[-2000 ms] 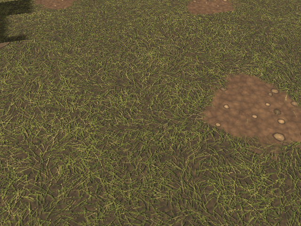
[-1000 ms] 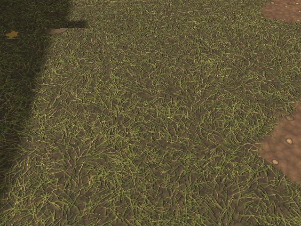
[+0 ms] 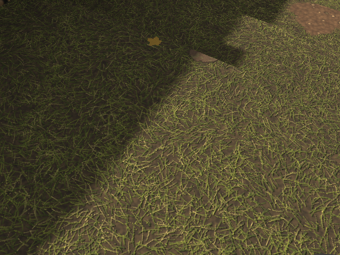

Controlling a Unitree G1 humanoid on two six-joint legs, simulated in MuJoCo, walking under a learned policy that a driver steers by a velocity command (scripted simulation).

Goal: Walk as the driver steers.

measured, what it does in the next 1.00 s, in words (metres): steps on the spot, turning right: left foot, then right foot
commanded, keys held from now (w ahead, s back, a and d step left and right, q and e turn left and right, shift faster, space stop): e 1.00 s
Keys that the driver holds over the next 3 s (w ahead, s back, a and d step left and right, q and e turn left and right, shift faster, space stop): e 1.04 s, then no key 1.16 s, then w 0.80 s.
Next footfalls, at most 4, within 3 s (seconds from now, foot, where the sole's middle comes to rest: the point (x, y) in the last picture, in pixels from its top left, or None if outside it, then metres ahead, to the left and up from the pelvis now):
0.02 left None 0.11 0.12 -0.78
0.46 right None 0.04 -0.11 -0.78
1.00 left None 0.15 0.08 -0.78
1.36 right None -0.01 -0.13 -0.78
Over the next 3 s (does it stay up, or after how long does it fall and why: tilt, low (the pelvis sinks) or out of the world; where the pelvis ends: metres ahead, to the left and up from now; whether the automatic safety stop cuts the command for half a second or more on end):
stays up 0.28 -0.19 -0.01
